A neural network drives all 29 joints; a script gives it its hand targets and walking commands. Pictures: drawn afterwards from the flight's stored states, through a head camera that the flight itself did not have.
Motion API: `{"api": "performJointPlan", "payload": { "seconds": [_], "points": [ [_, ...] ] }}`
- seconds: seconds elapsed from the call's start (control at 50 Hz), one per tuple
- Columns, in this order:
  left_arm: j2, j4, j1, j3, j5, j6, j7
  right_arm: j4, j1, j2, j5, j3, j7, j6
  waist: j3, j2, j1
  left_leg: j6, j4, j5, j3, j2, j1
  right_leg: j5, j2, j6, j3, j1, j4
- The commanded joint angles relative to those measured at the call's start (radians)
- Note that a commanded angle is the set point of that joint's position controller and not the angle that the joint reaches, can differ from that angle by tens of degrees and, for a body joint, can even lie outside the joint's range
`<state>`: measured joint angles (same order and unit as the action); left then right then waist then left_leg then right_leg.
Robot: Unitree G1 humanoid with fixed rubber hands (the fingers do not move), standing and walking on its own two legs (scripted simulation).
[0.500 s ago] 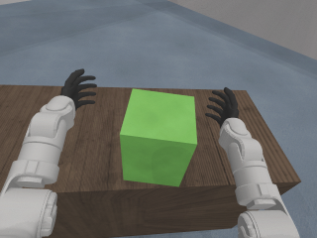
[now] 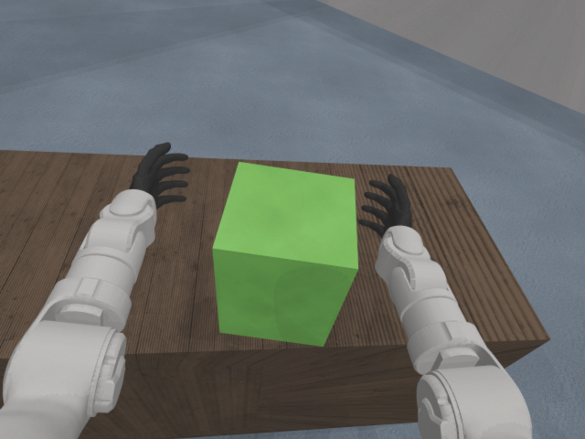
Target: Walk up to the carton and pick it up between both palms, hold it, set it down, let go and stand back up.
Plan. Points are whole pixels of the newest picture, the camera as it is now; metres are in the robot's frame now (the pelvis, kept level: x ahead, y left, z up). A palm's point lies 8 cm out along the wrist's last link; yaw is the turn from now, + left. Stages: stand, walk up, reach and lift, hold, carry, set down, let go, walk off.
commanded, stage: reach and lift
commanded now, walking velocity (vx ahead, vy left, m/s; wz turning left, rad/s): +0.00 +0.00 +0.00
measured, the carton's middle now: (283, 259) +0.42 -0.02 +0.00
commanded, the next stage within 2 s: none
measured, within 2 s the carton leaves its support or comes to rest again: neither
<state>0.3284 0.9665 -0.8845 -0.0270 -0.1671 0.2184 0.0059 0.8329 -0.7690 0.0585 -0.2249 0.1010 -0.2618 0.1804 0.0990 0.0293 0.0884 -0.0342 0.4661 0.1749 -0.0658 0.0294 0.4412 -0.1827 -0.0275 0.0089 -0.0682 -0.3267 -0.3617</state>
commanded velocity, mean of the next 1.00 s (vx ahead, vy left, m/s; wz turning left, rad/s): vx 0.00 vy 0.00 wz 0.00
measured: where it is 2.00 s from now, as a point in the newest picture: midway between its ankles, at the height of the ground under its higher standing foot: outside the picture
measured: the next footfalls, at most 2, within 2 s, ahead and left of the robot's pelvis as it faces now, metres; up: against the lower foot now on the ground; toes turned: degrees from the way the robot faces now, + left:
none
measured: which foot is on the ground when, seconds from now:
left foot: down 0.00-1.00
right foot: down 0.00-1.00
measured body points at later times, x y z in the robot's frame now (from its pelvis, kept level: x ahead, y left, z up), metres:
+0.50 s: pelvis -0.01 +0.01 -0.02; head +0.06 +0.04 +0.42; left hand +0.45 +0.17 +0.03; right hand +0.40 -0.16 +0.02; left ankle +0.03 +0.09 -0.74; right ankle -0.01 -0.11 -0.74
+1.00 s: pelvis -0.01 +0.02 -0.01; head +0.05 +0.06 +0.43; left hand +0.43 +0.14 +0.03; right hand +0.39 -0.13 +0.04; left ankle +0.03 +0.09 -0.74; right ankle -0.01 -0.11 -0.74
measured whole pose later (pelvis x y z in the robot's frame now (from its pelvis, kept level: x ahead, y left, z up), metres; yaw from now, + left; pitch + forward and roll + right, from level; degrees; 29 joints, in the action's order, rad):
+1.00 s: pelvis -0.01 +0.02 -0.01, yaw -1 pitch +14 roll -3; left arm 0.05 1.24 -0.90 -0.37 0.27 -0.23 -0.05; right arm 1.05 -0.77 -0.13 0.34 0.63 -0.13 -0.27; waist 0.12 0.02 0.05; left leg -0.06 0.57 0.20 -0.08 0.02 0.62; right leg -0.20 -0.01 -0.02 -0.05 -0.50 -0.46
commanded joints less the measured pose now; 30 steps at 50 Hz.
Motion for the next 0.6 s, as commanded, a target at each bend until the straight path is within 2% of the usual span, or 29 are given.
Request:
{"api": "performJointPlan", "payload": {
  "seconds": [0.0, 0.04, 0.1, 0.12, 0.16, 0.18, 0.2, 0.24, 0.28, 0.34, 0.38, 0.44, 0.54, 0.56, 0.58],
  "points": [
    [0.144, -0.215, -0.566, -0.052, 0.019, -0.143, -0.013, -0.216, -0.51, 0.153, 0.048, 0.044, -0.001, -0.122, 0.672, -0.165, 0.0, 0.076, 0.044, -0.395, 0.074, 0.002, -0.482, 0.353, -0.001, -0.017, 0.023, 0.026, -0.007],
    [0.142, -0.242, -0.586, -0.052, 0.007, -0.19, -0.026, -0.247, -0.522, 0.131, 0.063, 0.047, 0.0, -0.151, 0.728, -0.17, -0.007, 0.075, 0.056, -0.388, 0.071, 0.002, -0.456, 0.364, 0.002, -0.015, 0.026, 0.013, -0.022],
    [0.13, -0.148, -0.583, -0.049, 0.007, -0.259, -0.023, -0.202, -0.494, 0.094, 0.102, 0.05, 0.008, -0.176, 0.764, -0.141, -0.008, 0.061, 0.075, -0.336, 0.071, 0.005, -0.394, 0.354, 0.015, -0.02, 0.037, -0.014, -0.044],
    [0.127, -0.163, -0.603, -0.045, 0.008, -0.281, -0.03, -0.201, -0.508, 0.105, 0.115, 0.064, 0.01, -0.19, 0.796, -0.17, -0.004, 0.069, 0.082, -0.346, 0.072, 0.008, -0.392, 0.36, 0.011, -0.015, 0.031, -0.024, -0.057],
    [0.105, -0.095, -0.6, -0.032, 0.007, -0.325, -0.027, -0.154, -0.49, 0.089, 0.131, 0.077, 0.017, -0.214, 0.802, -0.172, 0.007, 0.07, 0.102, -0.336, 0.076, 0.009, -0.362, 0.352, 0.015, -0.013, 0.034, -0.044, -0.071],
    [0.105, -0.113, -0.616, -0.03, -0.004, -0.354, -0.028, -0.18, -0.502, 0.083, 0.134, 0.073, 0.021, -0.235, 0.868, -0.18, 0.004, 0.075, 0.117, -0.356, 0.077, 0.009, -0.354, 0.375, 0.015, -0.015, 0.03, -0.041, -0.09],
    [0.097, -0.078, -0.623, -0.028, -0.003, -0.377, -0.029, -0.158, -0.504, 0.08, 0.138, 0.079, 0.026, -0.248, 0.881, -0.18, 0.005, 0.075, 0.132, -0.345, 0.076, 0.009, -0.336, 0.354, 0.016, -0.014, 0.03, -0.061, -0.1],
    [0.077, -0.055, -0.598, -0.021, 0.01, -0.415, -0.024, -0.128, -0.468, 0.066, 0.142, 0.07, 0.034, -0.283, 0.912, -0.181, 0.007, 0.078, 0.156, -0.388, 0.08, 0.009, -0.336, 0.398, 0.018, -0.018, 0.033, -0.065, -0.122],
    [0.068, 0.022, -0.598, -0.03, 0.03, -0.437, -0.019, -0.049, -0.457, 0.076, 0.145, 0.081, 0.041, -0.302, 0.876, -0.185, 0.013, 0.081, 0.168, -0.366, 0.079, 0.01, -0.315, 0.361, 0.016, -0.019, 0.028, -0.091, -0.134],
    [0.062, 0.013, -0.589, -0.033, 0.025, -0.462, -0.023, -0.083, -0.478, 0.085, 0.139, 0.082, 0.043, -0.344, 0.927, -0.155, 0.008, 0.085, 0.184, -0.389, 0.079, 0.009, -0.306, 0.391, 0.01, -0.023, 0.027, -0.079, -0.155],
    [0.063, -0.012, -0.587, -0.036, 0.024, -0.472, -0.027, -0.12, -0.495, 0.095, 0.124, 0.083, 0.045, -0.371, 0.975, -0.166, -0.009, 0.092, 0.199, -0.446, 0.083, 0.011, -0.319, 0.423, 0.004, -0.021, 0.027, -0.082, -0.162],
    [0.051, 0.022, -0.587, -0.032, 0.05, -0.461, -0.037, -0.074, -0.52, 0.116, 0.139, 0.102, 0.054, -0.376, 0.914, -0.169, -0.013, 0.095, 0.192, -0.401, 0.088, 0.016, -0.337, 0.338, -0.003, -0.015, 0.017, -0.14, -0.152],
    [0.016, 0.075, -0.588, -0.035, 0.053, -0.464, -0.046, -0.007, -0.518, 0.102, 0.153, 0.117, 0.064, -0.375, 0.857, -0.136, -0.01, 0.092, 0.183, -0.35, 0.084, 0.019, -0.33, 0.263, -0.01, -0.012, 0.008, -0.179, -0.144],
    [0.005, 0.072, -0.601, -0.034, 0.057, -0.466, -0.049, -0.011, -0.532, 0.097, 0.161, 0.122, 0.067, -0.377, 0.857, -0.14, -0.017, 0.091, 0.186, -0.345, 0.086, 0.019, -0.328, 0.254, -0.009, -0.011, 0.009, -0.183, -0.149],
    [-0.004, 0.078, -0.597, -0.036, 0.06, -0.469, -0.049, 0.006, -0.524, 0.094, 0.165, 0.126, 0.071, -0.376, 0.853, -0.144, -0.009, 0.094, 0.184, -0.367, 0.088, 0.024, -0.344, 0.254, -0.013, -0.01, 0.006, -0.193, -0.145]
  ]
}}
